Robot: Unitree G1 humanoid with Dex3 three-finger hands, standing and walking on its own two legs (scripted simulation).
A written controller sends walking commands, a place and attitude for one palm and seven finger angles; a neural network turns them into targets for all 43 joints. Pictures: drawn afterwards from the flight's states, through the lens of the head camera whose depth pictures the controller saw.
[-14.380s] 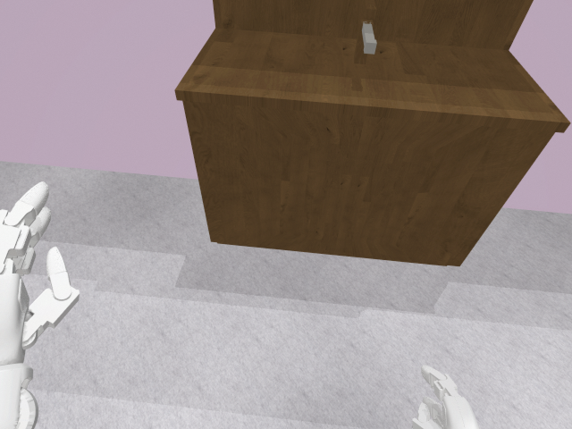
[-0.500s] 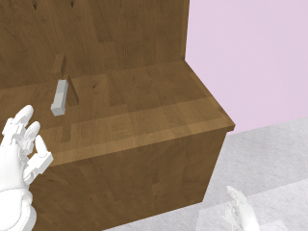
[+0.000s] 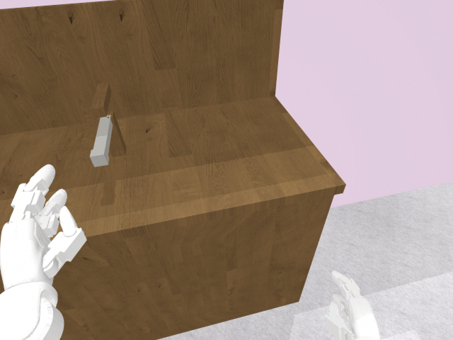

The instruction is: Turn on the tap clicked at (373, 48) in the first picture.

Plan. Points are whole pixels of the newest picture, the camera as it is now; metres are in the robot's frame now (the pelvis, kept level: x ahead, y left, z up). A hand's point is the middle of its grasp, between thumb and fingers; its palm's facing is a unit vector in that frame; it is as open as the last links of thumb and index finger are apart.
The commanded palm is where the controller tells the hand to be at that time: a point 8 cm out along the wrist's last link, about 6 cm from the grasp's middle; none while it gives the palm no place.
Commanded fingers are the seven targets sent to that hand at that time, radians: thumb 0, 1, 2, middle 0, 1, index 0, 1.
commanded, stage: turn the palm inward beside the body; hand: left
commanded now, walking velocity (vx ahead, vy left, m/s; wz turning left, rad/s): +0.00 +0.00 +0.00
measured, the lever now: (99, 157) +0.40 +0.34 +0.12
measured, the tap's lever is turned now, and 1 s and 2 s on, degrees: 0 0 0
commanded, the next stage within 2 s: reach beside the lever's end, fingers flat in 0.52 s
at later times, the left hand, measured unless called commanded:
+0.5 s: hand (83, 232) +0.19 +0.23 +0.18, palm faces +0.53 -0.84 -0.08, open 7.4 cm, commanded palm +0.13 +0.27 +0.19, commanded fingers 0.00 0.90 0.90 -0.20 -0.30 -0.20 -0.30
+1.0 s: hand (87, 209) +0.24 +0.25 +0.16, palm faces +0.54 -0.84 -0.08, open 7.4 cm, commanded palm +0.19 +0.29 +0.17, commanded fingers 0.00 0.90 0.90 -0.20 -0.30 -0.20 -0.30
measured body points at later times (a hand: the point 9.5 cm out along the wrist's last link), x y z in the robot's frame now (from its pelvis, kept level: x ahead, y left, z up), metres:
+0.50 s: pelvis +0.00 +0.00 +0.00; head -0.04 -0.03 +0.45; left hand +0.16 +0.27 +0.18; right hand +0.23 -0.20 -0.06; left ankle +0.02 +0.13 -0.73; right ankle +0.01 -0.08 -0.73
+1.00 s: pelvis +0.01 +0.00 +0.00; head -0.01 -0.02 +0.45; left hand +0.20 +0.30 +0.17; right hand +0.23 -0.20 -0.07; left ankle +0.02 +0.13 -0.73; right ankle +0.01 -0.08 -0.73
